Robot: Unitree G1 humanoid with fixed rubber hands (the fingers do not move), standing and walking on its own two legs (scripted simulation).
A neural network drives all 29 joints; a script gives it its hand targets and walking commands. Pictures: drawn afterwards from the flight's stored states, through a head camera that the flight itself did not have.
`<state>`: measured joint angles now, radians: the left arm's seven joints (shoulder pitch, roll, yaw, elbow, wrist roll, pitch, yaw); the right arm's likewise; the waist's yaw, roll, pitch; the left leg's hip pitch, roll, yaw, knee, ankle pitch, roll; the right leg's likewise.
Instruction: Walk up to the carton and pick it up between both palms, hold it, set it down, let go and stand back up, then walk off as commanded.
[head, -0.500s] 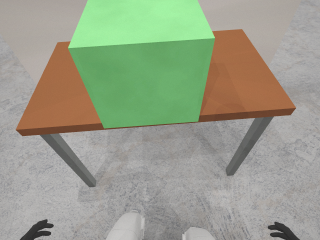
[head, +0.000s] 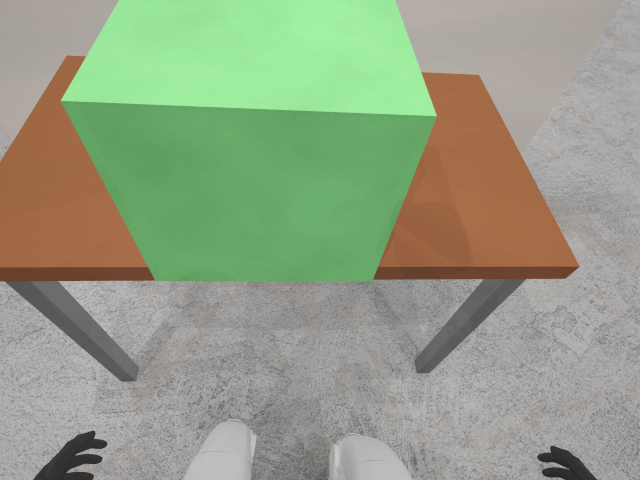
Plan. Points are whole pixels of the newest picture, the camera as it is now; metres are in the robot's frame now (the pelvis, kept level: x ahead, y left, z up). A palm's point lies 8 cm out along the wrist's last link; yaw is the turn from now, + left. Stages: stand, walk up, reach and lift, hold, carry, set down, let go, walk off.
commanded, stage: walk up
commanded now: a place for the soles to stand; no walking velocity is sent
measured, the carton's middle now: (267, 135) +0.52 +0.08 +0.11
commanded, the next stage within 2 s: none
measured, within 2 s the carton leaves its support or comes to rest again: neither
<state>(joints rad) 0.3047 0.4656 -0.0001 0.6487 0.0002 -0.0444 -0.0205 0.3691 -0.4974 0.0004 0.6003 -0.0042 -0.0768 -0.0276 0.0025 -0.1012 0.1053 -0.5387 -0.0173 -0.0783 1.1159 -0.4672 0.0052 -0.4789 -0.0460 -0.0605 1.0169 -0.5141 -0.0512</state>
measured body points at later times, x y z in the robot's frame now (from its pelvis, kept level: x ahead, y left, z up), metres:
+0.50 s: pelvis +0.04 +0.04 -0.01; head +0.09 +0.04 +0.44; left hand +0.16 +0.36 -0.09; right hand +0.17 -0.26 -0.09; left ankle +0.09 +0.17 -0.68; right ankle +0.03 -0.08 -0.66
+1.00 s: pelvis +0.01 +0.05 -0.01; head +0.02 +0.05 +0.44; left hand +0.13 +0.37 -0.07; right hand +0.16 -0.25 -0.08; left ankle +0.08 +0.18 -0.68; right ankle +0.06 -0.08 -0.68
